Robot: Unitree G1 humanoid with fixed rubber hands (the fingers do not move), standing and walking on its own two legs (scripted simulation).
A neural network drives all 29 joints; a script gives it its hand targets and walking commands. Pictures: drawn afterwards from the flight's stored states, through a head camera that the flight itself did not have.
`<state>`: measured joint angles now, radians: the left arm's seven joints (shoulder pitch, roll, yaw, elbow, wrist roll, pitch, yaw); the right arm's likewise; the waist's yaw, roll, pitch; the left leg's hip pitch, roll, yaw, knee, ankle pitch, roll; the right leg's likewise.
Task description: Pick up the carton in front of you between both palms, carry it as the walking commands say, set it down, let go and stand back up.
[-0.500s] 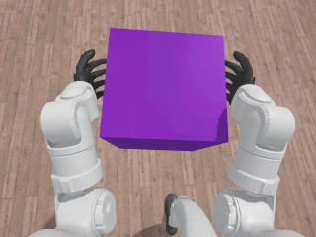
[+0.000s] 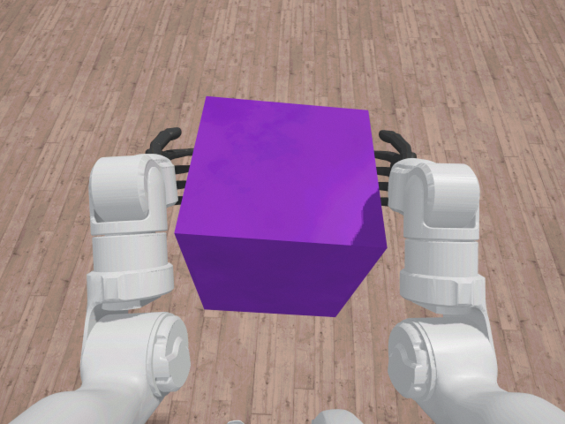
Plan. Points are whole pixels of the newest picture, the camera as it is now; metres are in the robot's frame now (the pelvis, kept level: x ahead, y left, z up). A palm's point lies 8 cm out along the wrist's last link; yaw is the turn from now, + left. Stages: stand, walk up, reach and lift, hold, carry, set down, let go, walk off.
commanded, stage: carry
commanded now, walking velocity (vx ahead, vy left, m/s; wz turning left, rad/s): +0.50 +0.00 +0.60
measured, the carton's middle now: (278, 219) +0.38 -0.03 +0.07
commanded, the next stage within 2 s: none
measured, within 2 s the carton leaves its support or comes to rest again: neither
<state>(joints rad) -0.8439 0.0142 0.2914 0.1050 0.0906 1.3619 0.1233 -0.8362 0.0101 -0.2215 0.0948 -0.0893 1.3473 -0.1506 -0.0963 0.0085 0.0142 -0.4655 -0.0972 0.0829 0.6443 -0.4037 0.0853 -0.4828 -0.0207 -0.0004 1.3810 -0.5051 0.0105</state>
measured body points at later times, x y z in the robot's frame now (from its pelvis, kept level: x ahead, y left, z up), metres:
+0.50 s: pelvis +0.31 -0.03 +0.06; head +0.37 -0.02 +0.51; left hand +0.61 +0.26 +0.21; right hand +0.74 -0.01 +0.21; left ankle +0.35 +0.10 -0.61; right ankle +0.27 -0.14 -0.68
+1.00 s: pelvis +0.63 +0.10 +0.08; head +0.67 +0.12 +0.53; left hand +1.00 +0.31 +0.24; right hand +1.04 +0.01 +0.24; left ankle +0.46 +0.12 -0.64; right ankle +0.81 +0.06 -0.58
